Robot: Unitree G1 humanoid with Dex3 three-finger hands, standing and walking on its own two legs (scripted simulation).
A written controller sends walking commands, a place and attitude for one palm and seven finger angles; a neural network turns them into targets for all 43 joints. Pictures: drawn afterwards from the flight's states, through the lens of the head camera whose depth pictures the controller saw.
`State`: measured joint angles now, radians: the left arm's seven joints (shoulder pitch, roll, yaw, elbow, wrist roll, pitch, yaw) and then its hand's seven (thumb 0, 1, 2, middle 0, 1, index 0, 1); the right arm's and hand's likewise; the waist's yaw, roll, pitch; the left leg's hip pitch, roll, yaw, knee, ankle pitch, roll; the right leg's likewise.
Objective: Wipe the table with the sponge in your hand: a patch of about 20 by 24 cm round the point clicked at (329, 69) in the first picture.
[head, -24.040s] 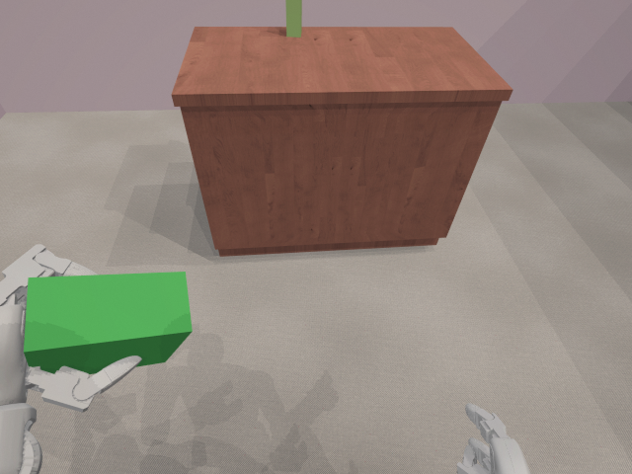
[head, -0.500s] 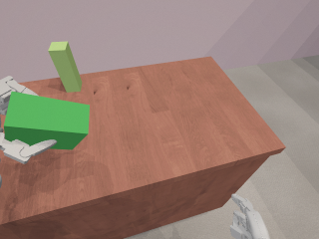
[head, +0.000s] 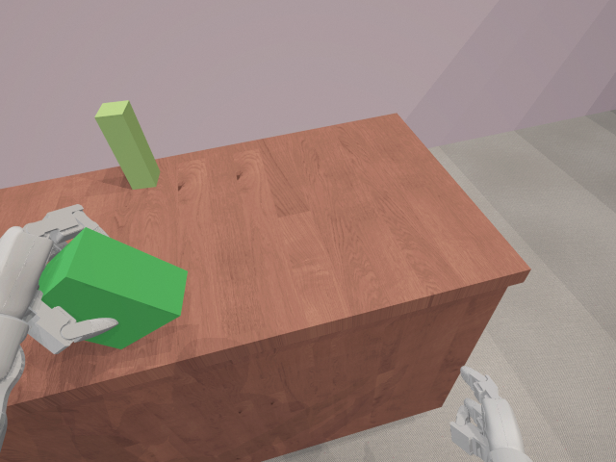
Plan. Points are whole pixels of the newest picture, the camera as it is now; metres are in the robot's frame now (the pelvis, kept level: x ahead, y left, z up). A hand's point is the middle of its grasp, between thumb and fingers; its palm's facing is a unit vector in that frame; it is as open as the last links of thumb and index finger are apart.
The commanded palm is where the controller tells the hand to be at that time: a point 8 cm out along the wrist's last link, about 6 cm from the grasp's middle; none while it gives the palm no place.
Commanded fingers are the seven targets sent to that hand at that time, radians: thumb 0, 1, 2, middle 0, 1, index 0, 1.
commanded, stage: turn the palm down, sponge in hand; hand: left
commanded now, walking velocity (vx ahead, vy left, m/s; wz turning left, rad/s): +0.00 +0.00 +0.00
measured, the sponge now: (122, 301) +0.25 +0.25 +0.12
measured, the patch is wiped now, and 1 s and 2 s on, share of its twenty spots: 0.00 0.00 0.00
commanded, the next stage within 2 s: move the sponge above the wiping area in 1.56 s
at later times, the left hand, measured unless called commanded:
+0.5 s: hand (72, 283) +0.23 +0.28 +0.18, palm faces +0.24 -0.34 -0.91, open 10.2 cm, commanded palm +0.20 +0.30 +0.23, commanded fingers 0.00 0.10 1.30 -1.20 -1.60 -1.20 -1.60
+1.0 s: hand (39, 274) +0.24 +0.32 +0.18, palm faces +0.17 -0.13 -0.98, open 10.2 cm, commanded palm +0.20 +0.31 +0.24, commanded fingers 0.00 0.10 1.30 -1.20 -1.60 -1.20 -1.60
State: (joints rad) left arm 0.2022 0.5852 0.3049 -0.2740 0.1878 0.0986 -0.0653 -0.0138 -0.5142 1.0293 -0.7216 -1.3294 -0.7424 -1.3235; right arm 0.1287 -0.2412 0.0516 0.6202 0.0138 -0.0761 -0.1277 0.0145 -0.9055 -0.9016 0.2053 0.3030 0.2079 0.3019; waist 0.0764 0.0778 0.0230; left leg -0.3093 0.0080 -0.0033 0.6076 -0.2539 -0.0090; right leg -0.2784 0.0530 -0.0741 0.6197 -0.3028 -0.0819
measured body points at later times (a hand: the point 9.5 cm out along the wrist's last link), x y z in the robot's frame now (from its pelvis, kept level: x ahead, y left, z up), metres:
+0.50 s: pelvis +0.01 +0.00 +0.00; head +0.00 -0.04 +0.45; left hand +0.21 +0.29 +0.22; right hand +0.23 -0.23 -0.08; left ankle +0.05 +0.13 -0.72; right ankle +0.02 -0.06 -0.72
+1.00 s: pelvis +0.00 +0.03 +0.01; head -0.01 -0.01 +0.46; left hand +0.22 +0.32 +0.23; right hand +0.26 -0.15 -0.06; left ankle +0.05 +0.13 -0.72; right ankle +0.02 -0.06 -0.72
